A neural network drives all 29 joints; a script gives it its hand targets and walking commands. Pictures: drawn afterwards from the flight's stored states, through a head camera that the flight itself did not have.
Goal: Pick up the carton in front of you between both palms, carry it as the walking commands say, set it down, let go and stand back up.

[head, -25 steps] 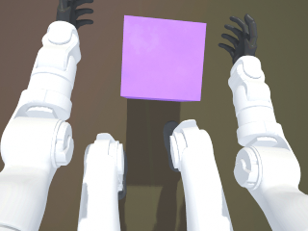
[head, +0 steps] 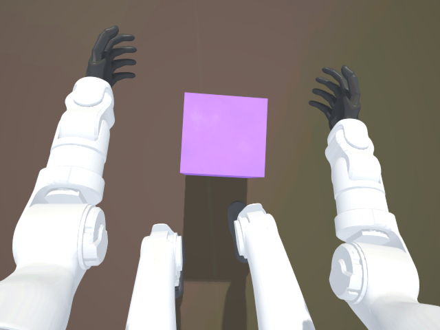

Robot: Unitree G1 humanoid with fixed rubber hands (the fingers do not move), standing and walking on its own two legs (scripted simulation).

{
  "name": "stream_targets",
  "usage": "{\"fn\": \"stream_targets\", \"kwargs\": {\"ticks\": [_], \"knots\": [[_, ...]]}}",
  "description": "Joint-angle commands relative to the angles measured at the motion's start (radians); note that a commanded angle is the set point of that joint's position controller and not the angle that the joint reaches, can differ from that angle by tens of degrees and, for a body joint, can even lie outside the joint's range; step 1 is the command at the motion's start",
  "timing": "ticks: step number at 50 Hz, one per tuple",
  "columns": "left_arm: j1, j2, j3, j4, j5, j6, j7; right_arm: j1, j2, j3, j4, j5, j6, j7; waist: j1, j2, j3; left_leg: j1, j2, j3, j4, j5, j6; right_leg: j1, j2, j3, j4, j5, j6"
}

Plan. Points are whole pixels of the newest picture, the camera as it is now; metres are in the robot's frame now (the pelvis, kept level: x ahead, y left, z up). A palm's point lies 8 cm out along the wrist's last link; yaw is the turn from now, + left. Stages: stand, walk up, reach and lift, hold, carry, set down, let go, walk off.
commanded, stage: set down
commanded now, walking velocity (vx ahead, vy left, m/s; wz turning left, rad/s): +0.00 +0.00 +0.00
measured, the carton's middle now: (220, 142) +0.45 -0.08 -0.45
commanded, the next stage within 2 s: let go in 0.14 s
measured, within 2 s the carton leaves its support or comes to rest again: neither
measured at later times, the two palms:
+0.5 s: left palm (45, 133) +0.42 +0.16 +0.02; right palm (405, 149) +0.35 -0.26 +0.02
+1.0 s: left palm out of the picture +0.30 +0.22 +0.12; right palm out of the picture +0.25 -0.24 +0.13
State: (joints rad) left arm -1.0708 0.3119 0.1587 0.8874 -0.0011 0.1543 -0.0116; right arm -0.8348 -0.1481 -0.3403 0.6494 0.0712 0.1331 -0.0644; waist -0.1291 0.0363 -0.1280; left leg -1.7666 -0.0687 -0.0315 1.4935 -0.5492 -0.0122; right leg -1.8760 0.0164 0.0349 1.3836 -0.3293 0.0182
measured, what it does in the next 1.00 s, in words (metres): rises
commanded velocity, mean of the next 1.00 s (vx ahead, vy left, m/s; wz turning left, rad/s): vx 0.00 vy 0.00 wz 0.00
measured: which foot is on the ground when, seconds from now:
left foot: down 0.00-1.00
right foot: down 0.00-1.00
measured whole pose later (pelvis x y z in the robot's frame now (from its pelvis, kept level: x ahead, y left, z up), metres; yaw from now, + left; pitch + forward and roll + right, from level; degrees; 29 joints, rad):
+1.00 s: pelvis +0.10 +0.00 +0.20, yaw -2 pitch +5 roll -1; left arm 0.15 0.19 0.08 0.49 0.03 0.01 -0.02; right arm 0.25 -0.22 -0.03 0.40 0.03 0.03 0.07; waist -0.03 0.00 0.03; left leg -0.23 -0.01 -0.06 0.47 -0.34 0.00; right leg -0.35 0.03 0.03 0.44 -0.19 0.00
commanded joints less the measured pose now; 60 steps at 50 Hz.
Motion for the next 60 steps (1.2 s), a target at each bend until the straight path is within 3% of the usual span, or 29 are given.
{"fn": "stream_targets", "kwargs": {"ticks": [1, 8, 12, 17, 22, 29, 39, 48, 60], "knots": [[-0.214, 0.096, 0.024, -0.090, 0.010, -0.025, -0.010, -0.134, -0.092, -0.017, -0.103, -0.020, -0.023, 0.004, -0.029, 0.056, -0.920, 0.343, -0.032, 0.060, -0.262, 0.256, -0.010, 0.837, 0.038, -0.097, -0.117, 0.347, 0.039], [-0.180, 0.078, 0.047, -0.047, 0.033, -0.041, -0.028, -0.110, -0.063, -0.030, -0.072, -0.058, -0.037, 0.016, -0.025, 0.055, -0.840, 0.436, -0.025, 0.046, -0.396, 0.271, -0.010, 0.908, 0.027, -0.088, -0.246, 0.339, 0.036], [-0.059, 0.039, 0.067, -0.066, 0.068, -0.050, -0.011, -0.003, -0.064, -0.015, -0.085, -0.092, -0.048, 0.039, -0.011, 0.047, -0.898, 0.536, -0.026, 0.041, -0.462, 0.341, -0.020, 1.028, 0.026, -0.085, -0.303, 0.398, 0.028], [0.183, -0.048, 0.078, -0.210, 0.110, -0.054, 0.054, 0.211, -0.095, 0.031, -0.164, -0.138, -0.058, 0.093, 0.001, 0.023, -0.914, 0.692, -0.028, 0.036, -0.564, 0.419, -0.035, 1.216, 0.025, -0.075, -0.389, 0.471, 0.004], [0.371, -0.086, 0.058, -0.380, 0.104, -0.074, 0.091, 0.378, -0.129, 0.109, -0.238, -0.131, -0.070, 0.139, 0.010, -0.012, -0.727, 0.756, -0.021, 0.044, -0.680, 0.348, -0.036, 1.383, 0.013, -0.048, -0.497, 0.431, -0.009], [0.651, -0.086, 0.026, -0.394, 0.075, -0.123, 0.054, 0.646, -0.119, 0.210, -0.243, -0.081, -0.103, 0.158, 0.034, -0.048, -0.494, 0.826, -0.007, 0.049, -0.792, 0.265, -0.017, 1.586, -0.003, 0.001, -0.616, 0.423, 0.002], [1.018, -0.046, -0.012, -0.406, 0.053, -0.181, 0.016, 0.982, -0.130, 0.285, -0.338, -0.036, -0.144, 0.127, 0.062, -0.067, -0.276, 1.105, 0.009, 0.017, -0.963, 0.382, 0.005, 1.850, -0.009, 0.038, -0.773, 0.626, 0.007], [1.212, -0.049, -0.062, -0.487, 0.032, -0.159, -0.013, 1.053, -0.157, 0.289, -0.337, -0.045, -0.124, 0.132, 0.118, 0.031, -0.026, 1.413, 0.043, -0.005, -1.119, 0.507, -0.012, 1.882, 0.027, -0.014, -0.930, 0.454, 0.001], [1.230, -0.037, -0.108, -0.557, -0.003, -0.074, -0.050, 1.049, -0.178, 0.248, -0.316, -0.094, -0.031, 0.132, 0.107, -0.013, 0.170, 1.411, 0.081, -0.016, -1.203, 0.429, 0.004, 1.992, 0.056, -0.041, -0.938, 0.352, 0.002]]}}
